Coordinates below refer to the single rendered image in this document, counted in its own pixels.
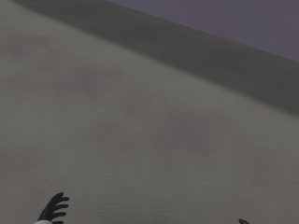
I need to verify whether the robot left hand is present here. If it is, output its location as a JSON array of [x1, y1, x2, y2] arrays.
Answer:
[[37, 192, 69, 224]]

